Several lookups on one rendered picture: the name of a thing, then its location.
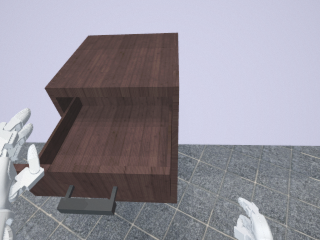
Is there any drawer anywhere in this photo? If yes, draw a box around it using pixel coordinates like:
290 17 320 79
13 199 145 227
13 96 173 201

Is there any left robot forearm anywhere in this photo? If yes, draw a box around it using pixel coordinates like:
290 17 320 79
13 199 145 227
0 209 17 240

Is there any right robot hand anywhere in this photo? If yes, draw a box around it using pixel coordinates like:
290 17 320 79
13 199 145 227
234 197 273 240

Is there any left robot hand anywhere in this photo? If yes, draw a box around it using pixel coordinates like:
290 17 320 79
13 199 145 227
0 108 45 210

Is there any handle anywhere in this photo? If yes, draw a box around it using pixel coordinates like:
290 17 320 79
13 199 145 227
57 185 118 216

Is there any cabinet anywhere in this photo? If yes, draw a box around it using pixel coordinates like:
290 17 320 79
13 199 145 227
45 32 180 204

